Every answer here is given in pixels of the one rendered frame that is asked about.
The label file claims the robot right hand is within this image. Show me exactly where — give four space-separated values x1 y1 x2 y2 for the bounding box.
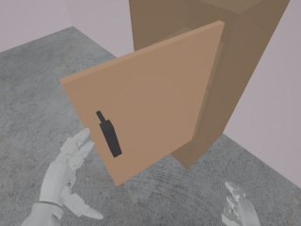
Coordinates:
221 181 261 226

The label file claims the handle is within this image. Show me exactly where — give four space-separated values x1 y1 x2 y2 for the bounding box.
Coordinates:
96 110 122 158

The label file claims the cupboard door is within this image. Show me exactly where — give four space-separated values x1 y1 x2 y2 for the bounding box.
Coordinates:
59 20 225 186

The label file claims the left robot forearm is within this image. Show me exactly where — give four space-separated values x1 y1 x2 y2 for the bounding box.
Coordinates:
21 201 64 226

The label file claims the robot left hand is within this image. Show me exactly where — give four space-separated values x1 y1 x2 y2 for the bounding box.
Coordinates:
39 127 103 220

